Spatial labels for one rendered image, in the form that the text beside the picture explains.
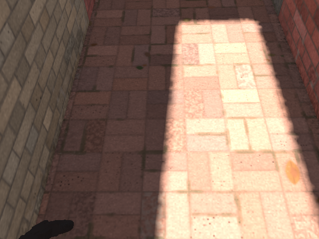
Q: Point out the robot left hand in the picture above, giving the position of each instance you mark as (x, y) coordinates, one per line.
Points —
(47, 229)

